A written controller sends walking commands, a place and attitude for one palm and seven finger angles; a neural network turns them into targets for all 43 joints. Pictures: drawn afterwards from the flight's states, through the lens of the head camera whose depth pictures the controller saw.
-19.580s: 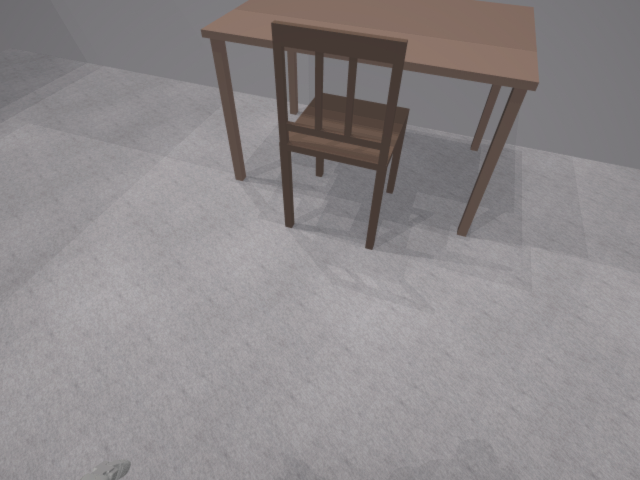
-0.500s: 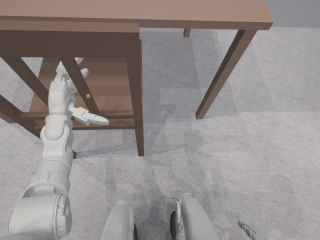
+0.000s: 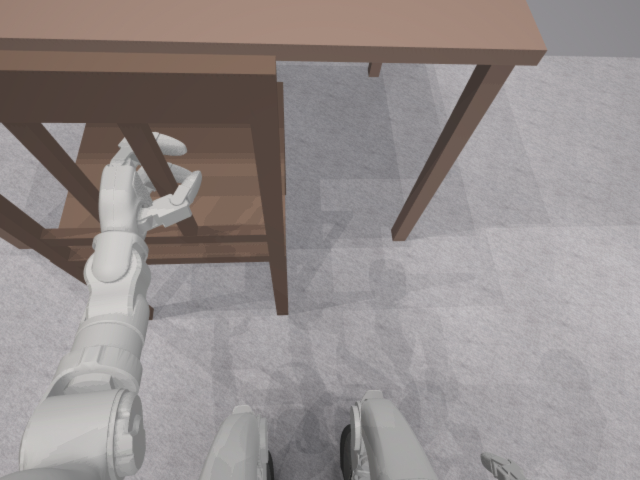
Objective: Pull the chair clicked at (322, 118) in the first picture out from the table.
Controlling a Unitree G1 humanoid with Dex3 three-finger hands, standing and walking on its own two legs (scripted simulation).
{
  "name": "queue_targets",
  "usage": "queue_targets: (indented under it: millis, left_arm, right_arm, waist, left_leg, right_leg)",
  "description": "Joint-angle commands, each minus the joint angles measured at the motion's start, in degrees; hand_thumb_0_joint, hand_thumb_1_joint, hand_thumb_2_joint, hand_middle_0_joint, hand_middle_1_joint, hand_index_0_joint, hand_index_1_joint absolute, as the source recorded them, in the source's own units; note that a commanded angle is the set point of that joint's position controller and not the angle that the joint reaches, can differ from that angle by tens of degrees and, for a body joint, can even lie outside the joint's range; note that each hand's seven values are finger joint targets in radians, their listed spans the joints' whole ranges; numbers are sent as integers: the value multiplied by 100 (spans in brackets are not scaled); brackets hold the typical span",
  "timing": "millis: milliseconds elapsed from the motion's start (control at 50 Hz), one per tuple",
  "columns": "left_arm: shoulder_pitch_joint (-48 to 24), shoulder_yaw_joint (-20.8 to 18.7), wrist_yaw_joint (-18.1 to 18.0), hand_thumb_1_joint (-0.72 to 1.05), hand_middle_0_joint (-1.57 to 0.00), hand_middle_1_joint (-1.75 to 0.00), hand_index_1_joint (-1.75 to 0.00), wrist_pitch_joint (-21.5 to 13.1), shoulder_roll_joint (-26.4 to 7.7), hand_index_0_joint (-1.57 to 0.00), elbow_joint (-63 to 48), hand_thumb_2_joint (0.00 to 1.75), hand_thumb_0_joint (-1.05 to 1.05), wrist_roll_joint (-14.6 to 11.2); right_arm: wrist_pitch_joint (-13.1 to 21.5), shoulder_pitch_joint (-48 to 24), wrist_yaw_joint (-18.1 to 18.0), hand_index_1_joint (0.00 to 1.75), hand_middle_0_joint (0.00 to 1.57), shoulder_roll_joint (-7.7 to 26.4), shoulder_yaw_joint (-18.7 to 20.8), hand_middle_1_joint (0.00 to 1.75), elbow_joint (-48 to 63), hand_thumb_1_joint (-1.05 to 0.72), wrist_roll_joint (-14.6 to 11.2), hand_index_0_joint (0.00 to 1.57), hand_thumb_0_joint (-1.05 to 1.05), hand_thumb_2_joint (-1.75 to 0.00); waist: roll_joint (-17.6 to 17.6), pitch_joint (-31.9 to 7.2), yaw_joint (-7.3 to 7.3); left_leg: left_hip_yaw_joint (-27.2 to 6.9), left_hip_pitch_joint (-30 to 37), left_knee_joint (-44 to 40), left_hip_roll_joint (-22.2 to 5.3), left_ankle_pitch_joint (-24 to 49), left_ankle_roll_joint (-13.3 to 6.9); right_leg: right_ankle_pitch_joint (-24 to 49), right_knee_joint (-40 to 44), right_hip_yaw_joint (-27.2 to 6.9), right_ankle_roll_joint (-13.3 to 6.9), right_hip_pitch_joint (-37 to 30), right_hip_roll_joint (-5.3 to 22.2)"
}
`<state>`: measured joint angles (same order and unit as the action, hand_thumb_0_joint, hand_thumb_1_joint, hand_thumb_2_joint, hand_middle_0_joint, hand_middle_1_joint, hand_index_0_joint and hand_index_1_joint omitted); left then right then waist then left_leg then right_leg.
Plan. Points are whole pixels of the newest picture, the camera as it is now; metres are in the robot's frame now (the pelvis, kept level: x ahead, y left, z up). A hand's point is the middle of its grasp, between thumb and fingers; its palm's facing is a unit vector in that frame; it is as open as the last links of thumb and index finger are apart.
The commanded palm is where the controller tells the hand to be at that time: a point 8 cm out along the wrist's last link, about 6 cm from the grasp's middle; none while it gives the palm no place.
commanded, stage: hook a spindle and tug to test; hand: left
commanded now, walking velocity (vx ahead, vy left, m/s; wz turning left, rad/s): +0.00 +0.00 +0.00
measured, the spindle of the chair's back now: (80, 187) +0.48 +0.29 +0.00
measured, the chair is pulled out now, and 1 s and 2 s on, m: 0.00 0.06 0.21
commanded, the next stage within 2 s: step backward, pulling the chair out in 0.68 s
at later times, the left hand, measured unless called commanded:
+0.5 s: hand (179, 209) +0.44 +0.15 +0.02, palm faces +0.00 -1.00 -0.03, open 5.2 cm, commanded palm +0.40 +0.20 +0.02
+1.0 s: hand (176, 232) +0.40 +0.15 +0.04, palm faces +0.09 -0.99 -0.09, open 5.2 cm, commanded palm +0.38 +0.20 +0.03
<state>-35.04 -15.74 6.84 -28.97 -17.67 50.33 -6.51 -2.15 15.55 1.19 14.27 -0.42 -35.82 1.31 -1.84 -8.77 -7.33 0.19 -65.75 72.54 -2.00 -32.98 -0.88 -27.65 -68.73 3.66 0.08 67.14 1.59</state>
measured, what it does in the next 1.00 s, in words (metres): rises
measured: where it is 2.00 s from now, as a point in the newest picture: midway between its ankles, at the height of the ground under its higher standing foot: outside the picture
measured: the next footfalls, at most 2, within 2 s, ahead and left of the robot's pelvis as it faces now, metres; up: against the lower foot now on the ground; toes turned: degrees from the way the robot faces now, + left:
right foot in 1.92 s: -0.03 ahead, -0.12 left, +0.00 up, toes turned -1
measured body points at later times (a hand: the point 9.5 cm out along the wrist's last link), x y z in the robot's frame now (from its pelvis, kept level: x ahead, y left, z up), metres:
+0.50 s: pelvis +0.01 +0.00 +0.01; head +0.15 +0.02 +0.44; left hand +0.43 +0.21 +0.03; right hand +0.10 -0.25 -0.12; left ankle +0.00 +0.11 -0.62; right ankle +0.04 -0.13 -0.62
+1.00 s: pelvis +0.02 +0.01 +0.07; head +0.12 +0.01 +0.51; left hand +0.39 +0.20 +0.05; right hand +0.12 -0.24 -0.05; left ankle +0.00 +0.11 -0.63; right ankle +0.04 -0.13 -0.62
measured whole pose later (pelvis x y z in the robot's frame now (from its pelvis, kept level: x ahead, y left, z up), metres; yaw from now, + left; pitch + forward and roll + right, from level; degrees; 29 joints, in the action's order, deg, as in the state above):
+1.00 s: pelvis +0.02 +0.01 +0.07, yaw +1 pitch +16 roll -1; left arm -20.2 -6.0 -4.5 -11.3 -11.0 42.0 -5.4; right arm -7.7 15.1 -5.1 11.9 -2.3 -31.5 -2.8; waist -0.9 -4.0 -5.4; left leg 1.4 -39.2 48.1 -0.4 -24.5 -1.4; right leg -20.1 -45.7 2.9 1.2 40.9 2.3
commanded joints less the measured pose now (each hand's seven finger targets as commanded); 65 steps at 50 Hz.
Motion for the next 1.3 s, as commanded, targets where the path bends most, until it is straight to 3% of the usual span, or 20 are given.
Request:
queue_targets:
  millis: [0, 20, 80, 200, 460, 540, 600, 720, 760, 780, 800, 820, 860, 880, 960, 1000, 1080, 1140, 1240, 1280]
  left_arm:
    - [-1889, -42, 68, 90, -50, -145, -145, -434, -845, -50, -1187, 90, 0, -7]
    - [-1649, -90, 81, 90, -50, -145, -145, -434, -864, -50, -1195, 90, 0, -14]
    - [-1408, -18, 124, 90, -50, -145, -145, -384, -734, -50, -1203, 90, 0, -53]
    - [-954, 13, 101, 90, -50, -145, -145, -336, -711, -50, -1581, 90, 0, -60]
    - [-192, 385, -9, 90, -50, -145, -145, -253, -248, -50, -2186, 90, 0, -98]
    - [57, 489, -18, 90, -50, -145, -145, -254, -123, -50, -2524, 90, 0, -114]
    - [464, 380, -16, 90, -50, -145, -145, -211, -209, -50, -2593, 90, 0, -180]
    - [54, 272, -51, 90, -50, -145, -145, -275, -350, -50, -2693, 90, 0, -152]
    - [-290, 487, -52, 90, -50, -145, -145, -331, -176, -50, -2815, 90, 0, -137]
    - [-1033, 193, -629, 90, -50, -145, -145, 345, -1693, -50, -3858, 90, 0, 477]
    - [-1100, 317, -887, 90, -50, -145, -145, 713, -1475, -50, -4050, 90, 0, 473]
    - [-647, 438, -993, 90, -50, -145, -145, 964, -1214, -50, -3855, 90, 0, 464]
    - [218, 828, -1119, 90, -50, -145, -145, 1433, -608, -50, -3053, 90, 0, 509]
    - [413, 981, -1163, 90, -50, -145, -145, 1633, -424, -50, -2568, 90, 0, 525]
    - [-323, 1181, -1314, 90, -50, -145, -145, 1742, -345, -50, -1461, 90, 0, 564]
    - [-726, 1165, -1335, 90, -50, -145, -145, 1624, -448, -50, -1140, 90, 0, 600]
    - [-852, 1397, -1241, 90, -50, -145, -145, 1453, -145, -50, -588, 90, 0, 596]
    - [-686, 1440, -1189, 90, -50, -145, -145, 1374, -67, -50, -480, 90, 0, 586]
    - [-291, 1394, -1167, 90, -50, -145, -145, 1304, -116, -50, -627, 90, 0, 552]
    - [-261, 1431, -1157, 90, -50, -145, -145, 1281, -95, -50, -720, 90, 0, 525]
  right_arm:
    - [129, 682, -90, 30, 20, 923, 355, 30, 411, -90, 1, 20, 0, -90]
    - [117, 665, -80, 30, 20, 911, 358, 30, 440, -90, -10, 20, 0, -90]
    - [102, 612, -64, 30, 20, 885, 350, 30, 492, -90, -28, 20, 0, -90]
    - [85, 581, -40, 30, 20, 882, 370, 30, 602, -90, -43, 20, 0, -90]
    - [135, 458, -6, 30, 20, 821, 391, 30, 672, -90, -76, 20, 0, -90]
    - [180, 413, -4, 30, 20, 793, 415, 30, 708, -90, -78, 20, 0, -90]
    - [201, 369, -9, 30, 20, 789, 412, 30, 761, -90, -96, 20, 0, -90]
    - [270, 279, -75, 30, 20, 779, 392, 30, 680, -90, -81, 20, 0, -90]
    - [308, 240, -92, 30, 20, 765, 380, 30, 663, -90, -80, 20, 0, -90]
    - [-99, 405, -289, 30, 20, 647, 353, 30, 1165, -90, -357, 20, 0, -90]
    - [-182, 525, -464, 30, 20, 609, 355, 30, 1334, -90, -389, 20, 0, -90]
    - [-196, 530, -559, 30, 20, 638, 370, 30, 1283, -90, -396, 20, 0, -90]
    - [-354, 345, -686, 30, 20, 596, 263, 30, 1170, -90, -427, 20, 0, -90]
    - [-426, 325, -714, 30, 20, 590, 241, 30, 1067, -90, -430, 20, 0, -90]
    - [-505, 395, -823, 30, 20, 734, 178, 30, 711, -90, -390, 20, 0, -90]
    - [-485, 443, -864, 30, 20, 785, 210, 30, 588, -90, -364, 20, 0, -90]
    - [-495, 450, -838, 30, 20, 723, 236, 30, 453, -90, -319, 20, 0, -90]
    - [-497, 308, -815, 30, 20, 713, 260, 30, 473, -90, -316, 20, 0, -90]
    - [-475, 187, -865, 30, 20, 715, 276, 30, 539, -90, -355, 20, 0, -90]
    - [-463, 96, -881, 30, 20, 708, 278, 30, 550, -90, -366, 20, 0, -90]
  waist:
    - [-291, -2771, -138]
    - [-349, -2871, -51]
    - [-180, -2758, -50]
    - [-375, -2870, 57]
    - [-134, -2631, 89]
    - [-338, -2780, 160]
    - [-71, -2710, 208]
    - [-134, -2500, 142]
    - [-224, -2499, 63]
    - [-495, -3927, 421]
    - [-644, -3669, 273]
    - [-569, -3378, 269]
    - [-481, -2755, 244]
    - [-180, -2364, 226]
    - [-14, -1504, 185]
    - [-376, -1447, 212]
    - [-1047, -1467, 296]
    - [-992, -1437, 359]
    - [-371, -1547, 389]
    - [-340, -1539, 390]
  left_leg:
    - [-236, 1669, -829, 151, 2359, 8]
    - [-205, 1710, -840, 165, 2448, 21]
    - [-186, 1596, -877, 162, 2403, 16]
    - [-200, 1863, -908, 131, 2782, 50]
    - [-204, 1916, -977, 102, 2966, 79]
    - [-213, 2179, -982, 91, 3211, 104]
    - [-192, 1959, -1005, 111, 3081, 74]
    - [-190, 1788, -946, 134, 2738, 80]
    - [-197, 1838, -930, 144, 2636, 76]
    - [-29, 3486, -2094, 105, 2461, -35]
    - [-20, 3721, -2312, 151, 2604, -48]
    - [-50, 3726, -2389, 135, 2797, -37]
    - [-265, 3817, -2731, -40, 3306, -13]
    - [-206, 3633, -2759, -92, 3120, -52]
    - [-358, 3801, -3348, -374, 3638, -50]
    - [-420, 4177, -3491, -472, 4251, -30]
    - [-655, 4994, -3663, -723, 5402, -40]
    - [-706, 5026, -3834, -796, 5173, -58]
    - [-559, 4853, -3969, -745, 4759, 42]
    - [-519, 4847, -4061, -764, 4450, 49]
  right_leg:
    - [1753, 676, -189, -127, -1750, -206]
    - [1851, 679, -209, -134, -1855, -199]
    - [1883, 709, -192, -125, -1960, -198]
    - [2064, 657, -166, -146, -1947, -203]
    - [2170, 678, -106, -130, -1994, -192]
    - [2222, 670, -98, -142, -1961, -182]
    - [2333, 685, -115, -145, -2201, -188]
    - [2128, 631, -140, -133, -2011, -163]
    - [2028, 631, -136, -133, -1912, -153]
    - [2334, 1835, -709, -205, -4495, 295]
    - [2960, 2087, -616, -188, -4710, 255]
    - [3450, 2122, -564, -182, -4631, 289]
    - [3620, 2131, -426, -151, -4325, 327]
    - [3605, 2355, -467, -90, -4420, 363]
    - [3939, 2798, -422, -1, -4569, 497]
    - [4070, 2939, -423, -1, -4558, 501]
    - [3363, 3006, -386, -7, -4368, 331]
    - [3024, 3147, -394, -40, -4592, 254]
    - [4079, 3345, -496, -101, -5242, 394]
    - [3970, 3410, -536, -110, -5265, 426]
